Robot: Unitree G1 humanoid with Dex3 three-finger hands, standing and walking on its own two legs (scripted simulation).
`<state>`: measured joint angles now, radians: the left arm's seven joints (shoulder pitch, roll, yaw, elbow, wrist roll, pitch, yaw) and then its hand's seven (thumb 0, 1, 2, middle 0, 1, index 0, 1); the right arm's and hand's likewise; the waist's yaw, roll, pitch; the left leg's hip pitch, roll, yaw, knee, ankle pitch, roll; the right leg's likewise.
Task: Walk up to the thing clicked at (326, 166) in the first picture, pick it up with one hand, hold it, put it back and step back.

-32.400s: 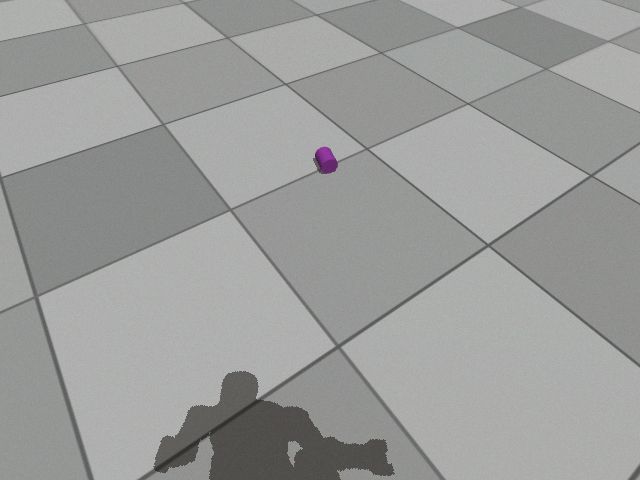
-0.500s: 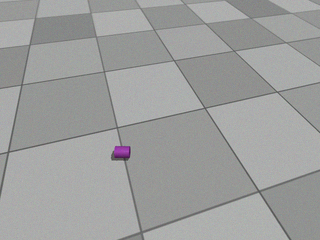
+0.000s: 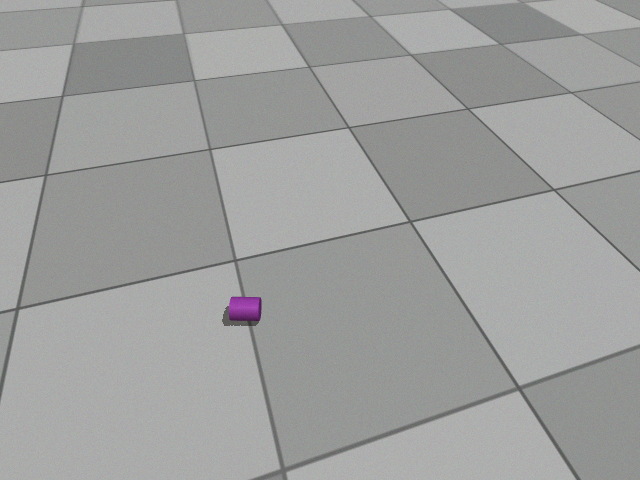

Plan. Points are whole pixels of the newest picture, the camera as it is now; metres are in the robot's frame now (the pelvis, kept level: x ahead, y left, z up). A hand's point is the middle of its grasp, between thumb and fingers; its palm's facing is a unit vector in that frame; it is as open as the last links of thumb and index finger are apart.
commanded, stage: walk up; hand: left
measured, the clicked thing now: (245, 308) +0.80 +0.24 -0.74
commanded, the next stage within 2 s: none
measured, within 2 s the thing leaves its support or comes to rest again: neither
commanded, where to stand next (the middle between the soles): +0.42 -0.01 m, yaw +2 degrees
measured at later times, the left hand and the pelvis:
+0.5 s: hand out of the picture +0.14 +0.33 -0.16, palm faces -0.01 -0.94 -0.33, open 7.4 cm; pelvis +0.11 +0.05 -0.01, yaw +2 degrees
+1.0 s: hand (158, 341) +0.36 +0.27 -0.13, palm faces -0.01 -0.93 -0.37, open 7.4 cm; pelvis +0.29 +0.01 -0.01, yaw +0 degrees
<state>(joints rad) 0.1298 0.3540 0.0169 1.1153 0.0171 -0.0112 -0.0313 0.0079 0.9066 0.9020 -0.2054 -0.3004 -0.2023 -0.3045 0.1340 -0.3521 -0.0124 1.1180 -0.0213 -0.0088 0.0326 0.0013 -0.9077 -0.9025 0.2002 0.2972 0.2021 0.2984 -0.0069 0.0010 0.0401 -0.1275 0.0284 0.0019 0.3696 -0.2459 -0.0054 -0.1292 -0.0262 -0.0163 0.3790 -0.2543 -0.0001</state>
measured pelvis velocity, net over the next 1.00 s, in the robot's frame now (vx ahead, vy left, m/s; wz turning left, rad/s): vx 0.29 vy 0.01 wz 0.00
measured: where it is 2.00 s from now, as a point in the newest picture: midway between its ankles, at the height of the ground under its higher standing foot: (311, 447)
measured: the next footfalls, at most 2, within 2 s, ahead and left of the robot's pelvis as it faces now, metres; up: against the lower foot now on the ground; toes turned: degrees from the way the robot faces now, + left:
left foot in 0.24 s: +0.13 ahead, +0.15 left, +0.00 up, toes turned +5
right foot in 0.72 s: +0.34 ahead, -0.10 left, +0.00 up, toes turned -2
